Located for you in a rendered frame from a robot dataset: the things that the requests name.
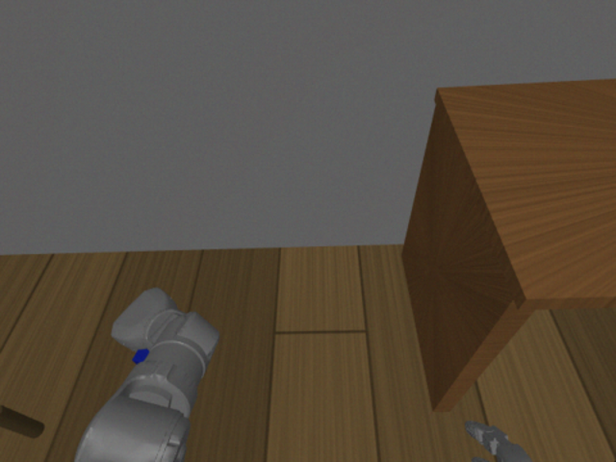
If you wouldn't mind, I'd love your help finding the left robot hand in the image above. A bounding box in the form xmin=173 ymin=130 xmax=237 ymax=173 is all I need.
xmin=111 ymin=287 xmax=178 ymax=352

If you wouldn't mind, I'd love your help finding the right robot hand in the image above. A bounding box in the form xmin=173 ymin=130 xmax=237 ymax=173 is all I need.
xmin=465 ymin=421 xmax=532 ymax=462

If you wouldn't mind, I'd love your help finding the desk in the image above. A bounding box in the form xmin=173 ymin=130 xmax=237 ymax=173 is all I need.
xmin=401 ymin=79 xmax=616 ymax=412

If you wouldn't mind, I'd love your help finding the left robot arm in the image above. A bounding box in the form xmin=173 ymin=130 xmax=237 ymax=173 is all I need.
xmin=74 ymin=308 xmax=219 ymax=462

